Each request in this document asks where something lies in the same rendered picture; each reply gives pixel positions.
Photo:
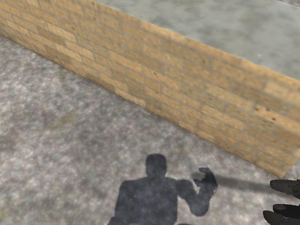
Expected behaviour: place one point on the right robot hand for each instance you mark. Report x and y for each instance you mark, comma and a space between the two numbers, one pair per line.
284, 214

